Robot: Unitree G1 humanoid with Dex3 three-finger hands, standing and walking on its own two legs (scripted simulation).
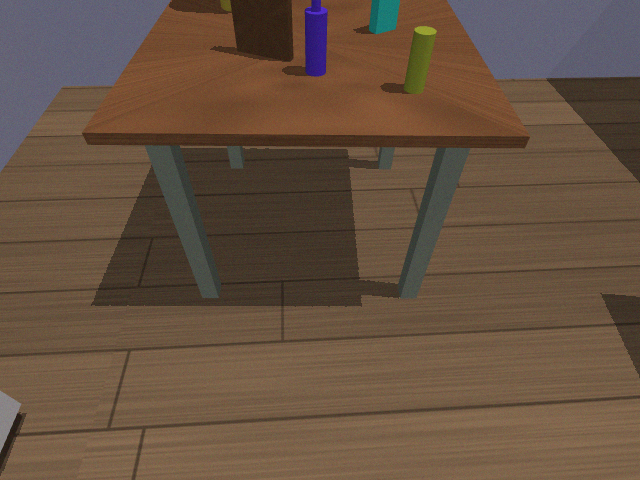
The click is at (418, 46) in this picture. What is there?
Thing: slim round
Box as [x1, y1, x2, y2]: [404, 26, 436, 93]
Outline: 431,27 419,26 414,29 404,83 404,89 410,93 419,93 423,90 436,32 435,29
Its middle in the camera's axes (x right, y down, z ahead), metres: +0.24 -0.44 +0.95
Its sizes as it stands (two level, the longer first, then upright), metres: 0.050 0.050 0.140
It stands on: a support 0.76 m high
